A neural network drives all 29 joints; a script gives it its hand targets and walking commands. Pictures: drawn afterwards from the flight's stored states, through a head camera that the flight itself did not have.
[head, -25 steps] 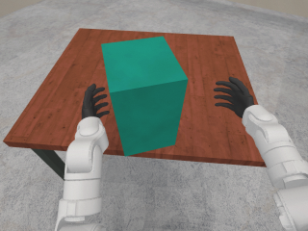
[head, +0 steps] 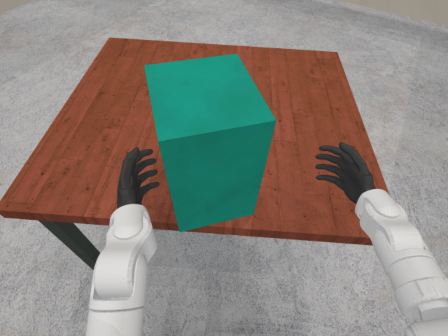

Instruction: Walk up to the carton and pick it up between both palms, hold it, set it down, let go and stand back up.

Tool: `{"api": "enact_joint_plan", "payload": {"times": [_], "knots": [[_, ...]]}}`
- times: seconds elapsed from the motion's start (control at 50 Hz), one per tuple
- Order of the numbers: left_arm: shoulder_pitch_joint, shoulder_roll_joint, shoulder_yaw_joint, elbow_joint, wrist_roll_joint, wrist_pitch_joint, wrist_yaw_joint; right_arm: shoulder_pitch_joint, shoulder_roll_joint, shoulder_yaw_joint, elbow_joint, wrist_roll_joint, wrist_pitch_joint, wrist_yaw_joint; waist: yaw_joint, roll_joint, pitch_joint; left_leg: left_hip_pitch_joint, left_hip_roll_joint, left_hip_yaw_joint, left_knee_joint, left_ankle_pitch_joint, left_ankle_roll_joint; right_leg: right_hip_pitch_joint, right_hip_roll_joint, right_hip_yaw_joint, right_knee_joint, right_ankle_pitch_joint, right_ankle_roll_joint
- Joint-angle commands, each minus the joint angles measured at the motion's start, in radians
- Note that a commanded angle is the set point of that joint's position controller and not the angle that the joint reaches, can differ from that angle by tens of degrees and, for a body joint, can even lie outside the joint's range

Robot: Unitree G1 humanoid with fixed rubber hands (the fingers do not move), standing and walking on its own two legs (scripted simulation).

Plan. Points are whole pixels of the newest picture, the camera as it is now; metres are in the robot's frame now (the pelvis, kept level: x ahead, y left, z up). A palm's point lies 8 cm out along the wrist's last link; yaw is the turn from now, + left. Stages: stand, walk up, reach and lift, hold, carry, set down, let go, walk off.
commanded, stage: set down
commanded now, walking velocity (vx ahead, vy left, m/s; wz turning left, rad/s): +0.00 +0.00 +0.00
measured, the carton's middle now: (206, 149) +0.43 +0.07 +0.06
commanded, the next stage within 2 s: let go in 1.74 s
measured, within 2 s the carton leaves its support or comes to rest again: neither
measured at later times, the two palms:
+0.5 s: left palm (138, 229) +0.25 +0.16 +0.06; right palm (362, 221) +0.30 -0.22 +0.04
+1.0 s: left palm (123, 259) +0.23 +0.20 -0.01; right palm (353, 267) +0.24 -0.21 -0.02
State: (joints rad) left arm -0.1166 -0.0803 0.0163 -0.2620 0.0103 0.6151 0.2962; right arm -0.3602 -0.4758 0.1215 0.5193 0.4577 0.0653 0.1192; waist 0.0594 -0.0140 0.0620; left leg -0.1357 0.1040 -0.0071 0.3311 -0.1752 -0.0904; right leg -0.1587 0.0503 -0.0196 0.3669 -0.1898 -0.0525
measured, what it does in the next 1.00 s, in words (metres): stands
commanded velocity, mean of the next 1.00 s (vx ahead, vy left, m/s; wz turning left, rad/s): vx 0.00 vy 0.00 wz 0.00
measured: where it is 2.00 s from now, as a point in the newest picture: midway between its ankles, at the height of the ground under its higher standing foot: outside the picture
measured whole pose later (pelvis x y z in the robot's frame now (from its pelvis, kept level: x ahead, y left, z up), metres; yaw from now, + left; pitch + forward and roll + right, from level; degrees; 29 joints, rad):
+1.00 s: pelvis -0.01 +0.02 +0.00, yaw -2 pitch -3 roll +0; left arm 0.07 0.02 0.01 0.22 0.03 0.24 0.21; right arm -0.05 -0.36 0.10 0.67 0.26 -0.18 0.13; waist 0.06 -0.02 0.07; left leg -0.11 0.08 0.04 0.34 -0.19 -0.06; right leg -0.16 0.03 0.03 0.40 -0.19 -0.03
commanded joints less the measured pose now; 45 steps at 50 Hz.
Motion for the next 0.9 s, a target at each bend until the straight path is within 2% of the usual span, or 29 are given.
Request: {"api": "enact_joint_plan", "payload": {"times": [0.0,0.02,0.04,0.06,0.1,0.16,0.18,0.22,0.3,0.32,0.34,0.38,0.4,0.48,0.5,0.56,0.58,0.6,0.62,0.64,0.66,0.68,0.7,0.72,0.74,0.78,0.82,0.86,0.88], "knots": [[-0.222,-0.013,-0.039,-0.141,0.010,-0.075,0.017,-0.282,-0.207,-0.075,-0.164,0.012,-0.085,0.011,0.016,-0.031,-0.372,0.156,-0.090,0.020,0.022,0.280,0.077,0.069,0.022,0.025,-0.028,0.339,0.001],[-0.250,-0.007,-0.038,-0.123,0.003,-0.076,0.022,-0.320,-0.210,-0.061,-0.171,0.016,-0.085,0.011,0.027,-0.052,-0.372,0.141,-0.091,0.025,0.015,0.244,0.085,0.059,0.017,0.033,-0.033,0.300,0.002],[-0.200,-0.024,-0.040,-0.092,0.009,-0.072,0.022,-0.269,-0.202,-0.054,-0.144,0.013,-0.078,0.011,0.026,-0.068,-0.321,0.130,-0.089,0.023,0.008,0.211,0.091,0.063,0.014,0.040,-0.040,0.260,0.001],[-0.200,-0.021,-0.036,-0.085,0.008,-0.070,0.019,-0.274,-0.194,-0.031,-0.148,0.017,-0.077,0.008,0.039,-0.093,-0.324,0.131,-0.088,0.027,0.001,0.202,0.097,0.079,0.012,0.046,-0.042,0.258,0.004],[-0.137,-0.038,-0.018,-0.065,0.029,-0.075,0.009,-0.202,-0.186,-0.044,-0.115,0.007,-0.081,0.009,0.033,-0.102,-0.295,0.142,-0.085,0.031,-0.015,0.212,0.097,0.089,0.017,0.042,-0.043,0.283,0.005],[-0.143,-0.060,-0.036,-0.025,0.033,-0.107,0.005,-0.184,-0.204,-0.077,-0.068,-0.018,-0.097,0.033,0.024,-0.084,-0.281,0.138,-0.086,0.035,-0.025,0.174,0.094,0.039,0.017,0.042,-0.057,0.200,-0.008],[-0.137,-0.048,-0.035,-0.014,0.029,-0.125,0.006,-0.174,-0.192,-0.069,-0.087,-0.020,-0.107,0.036,0.025,-0.104,-0.283,0.118,-0.090,0.042,-0.019,0.159,0.101,0.051,0.010,0.051,-0.057,0.196,-0.005],[-0.113,-0.053,-0.042,-0.021,0.038,-0.156,0.007,-0.135,-0.180,-0.069,-0.073,-0.024,-0.119,0.040,0.016,-0.098,-0.264,0.100,-0.091,0.039,-0.013,0.159,0.101,0.064,0.003,0.064,-0.052,0.219,-0.006],[-0.111,-0.044,-0.057,-0.015,0.054,-0.212,0.018,-0.107,-0.169,-0.050,-0.053,-0.010,-0.161,0.053,0.023,-0.064,-0.264,0.080,-0.090,0.041,0.001,0.143,0.097,0.077,-0.006,0.078,-0.047,0.178,-0.018],[-0.154,-0.028,-0.060,-0.028,0.046,-0.228,0.026,-0.148,-0.183,-0.050,-0.058,-0.004,-0.174,0.054,0.029,-0.056,-0.288,0.087,-0.089,0.043,0.007,0.139,0.093,0.063,-0.004,0.073,-0.041,0.155,-0.021],[-0.122,-0.038,-0.065,-0.009,0.044,-0.237,0.028,-0.118,-0.174,-0.051,-0.053,-0.011,-0.181,0.054,0.020,-0.069,-0.267,0.077,-0.090,0.041,0.011,0.134,0.097,0.060,-0.009,0.081,-0.046,0.147,-0.018],[-0.128,-0.030,-0.064,0.011,0.036,-0.262,0.024,-0.134,-0.170,-0.030,-0.071,-0.008,-0.200,0.051,0.037,-0.094,-0.274,0.034,-0.091,0.045,0.019,0.102,0.102,0.082,-0.024,0.102,-0.040,0.125,-0.011],[-0.098,-0.040,-0.068,0.027,0.039,-0.270,0.024,-0.093,-0.160,-0.044,-0.054,-0.011,-0.206,0.053,0.023,-0.088,-0.257,0.030,-0.090,0.041,0.020,0.092,0.100,0.076,-0.021,0.099,-0.039,0.114,-0.013],[-0.053,-0.053,-0.057,0.150,0.065,-0.280,0.000,-0.016,-0.121,-0.040,0.054,-0.045,-0.208,0.062,0.012,-0.077,-0.168,-0.002,-0.093,0.042,0.007,-0.015,0.107,0.046,-0.036,0.114,-0.058,-0.041,-0.024],[-0.097,-0.031,-0.053,0.145,0.057,-0.288,0.001,-0.054,-0.126,-0.044,0.030,-0.049,-0.216,0.064,0.024,-0.081,-0.185,-0.011,-0.093,0.047,0.000,-0.040,0.110,0.037,-0.039,0.113,-0.059,-0.080,-0.020],[-0.051,-0.019,-0.063,0.139,0.047,-0.320,0.001,0.003,-0.106,-0.050,-0.005,-0.060,-0.250,0.061,0.005,-0.089,-0.216,0.015,-0.095,0.048,0.020,0.021,0.107,0.039,-0.030,0.096,-0.037,0.020,-0.012],[-0.037,-0.019,-0.048,0.163,0.056,-0.335,-0.001,0.018,-0.101,-0.053,0.014,-0.068,-0.262,0.059,0.005,-0.085,-0.205,0.014,-0.097,0.047,0.029,0.037,0.102,0.031,-0.032,0.098,-0.033,0.045,-0.009],[-0.035,-0.003,-0.040,0.201,0.057,-0.339,-0.015,0.026,-0.084,-0.036,0.021,-0.081,-0.266,0.049,0.001,-0.104,-0.204,0.025,-0.101,0.050,0.035,0.054,0.102,0.044,-0.035,0.105,-0.037,0.082,0.002],[-0.037,0.006,-0.024,0.195,0.063,-0.352,-0.018,0.016,-0.092,-0.048,0.014,-0.085,-0.275,0.048,0.013,-0.093,-0.218,0.021,-0.101,0.051,0.034,0.066,0.100,0.048,-0.035,0.105,-0.032,0.099,0.002],[-0.018,0.008,-0.021,0.209,0.066,-0.356,-0.022,0.034,-0.083,-0.045,0.010,-0.088,-0.280,0.044,0.005,-0.097,-0.204,0.025,-0.102,0.054,0.030,0.082,0.101,0.066,-0.032,0.102,-0.031,0.139,0.005],[0.004,0.016,-0.025,0.175,0.065,-0.370,-0.028,0.064,-0.075,-0.038,-0.013,-0.081,-0.292,0.038,0.002,-0.093,-0.239,0.048,-0.105,0.055,0.034,0.128,0.100,0.094,-0.029,0.095,-0.022,0.219,0.008],[0.019,0.021,-0.022,0.230,0.064,-0.371,-0.044,0.081,-0.065,-0.029,0.008,-0.097,-0.291,0.023,-0.008,-0.105,-0.206,0.045,-0.113,0.057,0.036,0.126,0.095,0.100,-0.035,0.106,-0.030,0.253,0.017],[0.023,0.025,-0.017,0.220,0.067,-0.381,-0.048,0.084,-0.071,-0.023,0.010,-0.096,-0.296,0.019,0.006,-0.093,-0.216,0.059,-0.108,0.055,0.032,0.149,0.087,0.097,-0.030,0.098,-0.027,0.275,0.016],[0.022,0.037,-0.011,0.257,0.068,-0.384,-0.056,0.088,-0.067,-0.028,0.030,-0.108,-0.293,0.012,-0.002,-0.088,-0.195,0.066,-0.112,0.057,0.030,0.140,0.082,0.080,-0.031,0.098,-0.036,0.258,0.018],[0.013,0.049,-0.006,0.236,0.063,-0.394,-0.054,0.078,-0.077,-0.031,0.016,-0.106,-0.299,0.013,0.010,-0.079,-0.215,0.068,-0.108,0.057,0.024,0.134,0.084,0.075,-0.029,0.095,-0.037,0.224,0.016],[0.037,0.067,-0.010,0.258,0.042,-0.398,-0.063,0.115,-0.057,-0.044,0.006,-0.127,-0.293,0.008,-0.001,-0.084,-0.201,0.058,-0.106,0.061,0.020,0.098,0.091,0.053,-0.034,0.101,-0.051,0.155,0.018],[0.022,0.110,-0.001,0.287,0.025,-0.399,-0.078,0.109,-0.038,-0.042,-0.018,-0.151,-0.282,-0.006,-0.001,-0.098,-0.202,0.044,-0.112,0.075,0.011,0.062,0.101,0.062,-0.041,0.106,-0.053,0.144,0.030],[0.031,0.091,-0.014,0.290,0.021,-0.402,-0.075,0.120,-0.044,-0.073,0.005,-0.167,-0.280,0.005,0.007,-0.048,-0.191,0.087,-0.102,0.067,-0.003,0.096,0.082,0.008,-0.026,0.079,-0.061,0.125,0.016],[0.045,0.089,-0.026,0.327,0.017,-0.399,-0.081,0.144,-0.033,-0.071,0.036,-0.177,-0.274,0.009,0.000,-0.040,-0.173,0.096,-0.101,0.068,-0.002,0.091,0.079,-0.009,-0.025,0.078,-0.072,0.091,0.009]]}}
